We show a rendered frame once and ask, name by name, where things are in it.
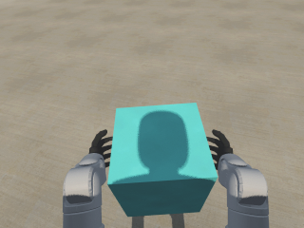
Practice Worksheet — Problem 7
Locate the robot left hand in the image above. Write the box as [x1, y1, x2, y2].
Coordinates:
[88, 129, 113, 168]

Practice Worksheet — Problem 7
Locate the right robot forearm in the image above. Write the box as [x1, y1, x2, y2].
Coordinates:
[218, 153, 270, 228]

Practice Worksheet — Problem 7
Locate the carton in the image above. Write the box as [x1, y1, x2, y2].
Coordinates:
[107, 103, 218, 217]

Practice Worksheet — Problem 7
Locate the robot right hand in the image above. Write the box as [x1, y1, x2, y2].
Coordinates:
[206, 129, 234, 170]

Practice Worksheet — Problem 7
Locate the left robot forearm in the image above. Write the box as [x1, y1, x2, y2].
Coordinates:
[63, 153, 106, 228]

